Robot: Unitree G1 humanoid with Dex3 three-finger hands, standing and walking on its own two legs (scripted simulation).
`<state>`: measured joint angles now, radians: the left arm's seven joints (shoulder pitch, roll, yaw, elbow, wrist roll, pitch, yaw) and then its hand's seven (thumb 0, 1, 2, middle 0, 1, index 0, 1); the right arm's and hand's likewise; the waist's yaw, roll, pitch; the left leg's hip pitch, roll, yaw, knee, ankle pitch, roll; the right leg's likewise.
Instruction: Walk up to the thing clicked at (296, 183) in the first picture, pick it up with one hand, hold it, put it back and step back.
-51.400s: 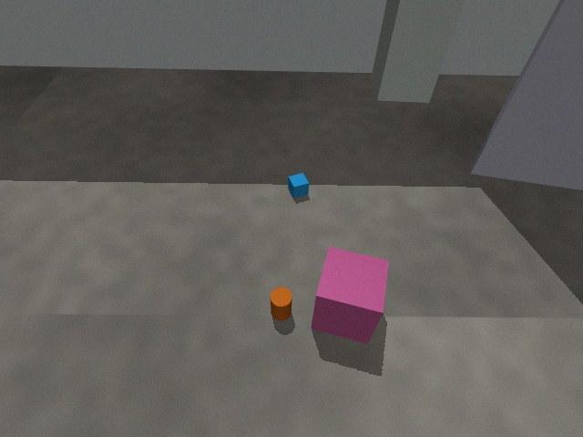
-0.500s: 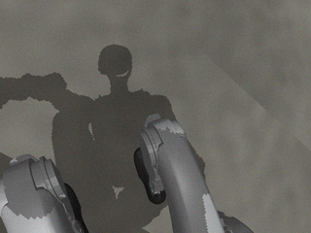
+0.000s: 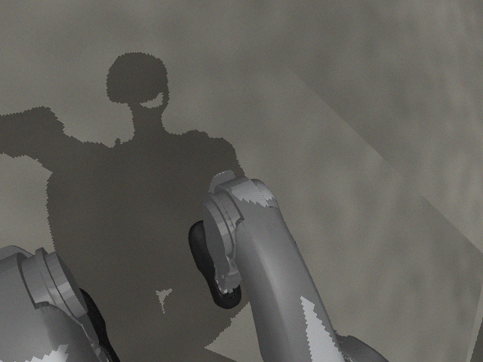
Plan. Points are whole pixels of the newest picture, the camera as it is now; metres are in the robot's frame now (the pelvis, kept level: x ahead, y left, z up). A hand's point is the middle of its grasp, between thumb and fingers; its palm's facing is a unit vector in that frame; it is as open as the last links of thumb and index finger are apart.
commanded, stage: rest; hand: left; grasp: from above
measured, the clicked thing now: out of the picture +0.44 +0.35 -0.27
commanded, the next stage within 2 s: open in 0.24 s
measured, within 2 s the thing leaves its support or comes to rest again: rests again in 1.76 s
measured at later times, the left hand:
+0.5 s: hand out of the picture +0.43 +0.34 -0.24, palm faces -0.13 -0.42 -0.90, open 10.4 cm
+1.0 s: hand out of the picture +0.43 +0.35 -0.24, palm faces -0.12 -0.42 -0.90, open 12.4 cm
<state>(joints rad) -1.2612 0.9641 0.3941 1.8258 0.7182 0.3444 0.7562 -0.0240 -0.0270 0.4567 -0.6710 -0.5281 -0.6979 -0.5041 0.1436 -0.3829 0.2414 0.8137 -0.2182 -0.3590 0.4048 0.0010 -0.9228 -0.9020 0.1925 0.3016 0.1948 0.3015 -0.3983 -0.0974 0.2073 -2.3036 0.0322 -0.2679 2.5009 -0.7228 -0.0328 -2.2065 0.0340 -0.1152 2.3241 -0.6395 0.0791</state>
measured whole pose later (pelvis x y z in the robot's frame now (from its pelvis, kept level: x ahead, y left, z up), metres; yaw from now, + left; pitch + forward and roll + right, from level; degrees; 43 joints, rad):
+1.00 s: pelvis +0.00 +0.00 +0.01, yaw -1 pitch +28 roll -15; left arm -1.24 1.03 0.36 1.79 0.68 0.34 0.75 0.00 -0.25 0.80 -0.34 -0.77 -0.34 -0.79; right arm 0.15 -0.39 0.30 0.75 -0.21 -0.38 0.39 0.00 -0.91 -0.90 0.19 0.30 0.20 0.30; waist -0.42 -0.13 0.25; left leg -2.27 0.03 -0.30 2.49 -0.73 -0.03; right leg -2.16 0.04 -0.15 2.28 -0.63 0.08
